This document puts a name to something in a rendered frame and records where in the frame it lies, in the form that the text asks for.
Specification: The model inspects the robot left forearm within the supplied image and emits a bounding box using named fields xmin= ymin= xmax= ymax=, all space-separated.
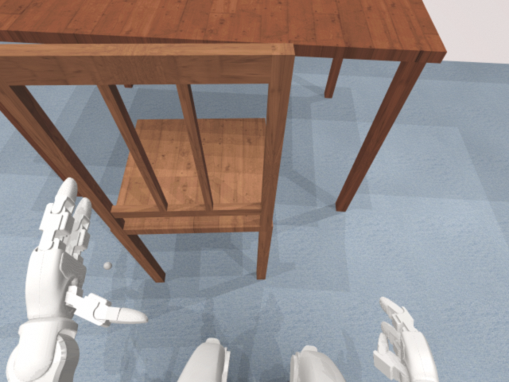
xmin=6 ymin=318 xmax=80 ymax=382

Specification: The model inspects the chair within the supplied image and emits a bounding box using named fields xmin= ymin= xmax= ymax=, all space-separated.
xmin=0 ymin=43 xmax=295 ymax=283

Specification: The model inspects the robot right shin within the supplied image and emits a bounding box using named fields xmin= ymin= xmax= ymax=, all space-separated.
xmin=301 ymin=345 xmax=317 ymax=352

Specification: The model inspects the right robot thigh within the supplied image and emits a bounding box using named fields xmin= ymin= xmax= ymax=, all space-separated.
xmin=289 ymin=350 xmax=346 ymax=382

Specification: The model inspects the right robot hand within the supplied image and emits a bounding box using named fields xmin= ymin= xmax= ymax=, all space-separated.
xmin=373 ymin=297 xmax=439 ymax=382

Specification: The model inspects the table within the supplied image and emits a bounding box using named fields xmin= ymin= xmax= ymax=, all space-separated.
xmin=0 ymin=0 xmax=447 ymax=212

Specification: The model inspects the left robot hand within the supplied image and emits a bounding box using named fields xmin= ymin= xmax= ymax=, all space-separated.
xmin=25 ymin=177 xmax=149 ymax=328

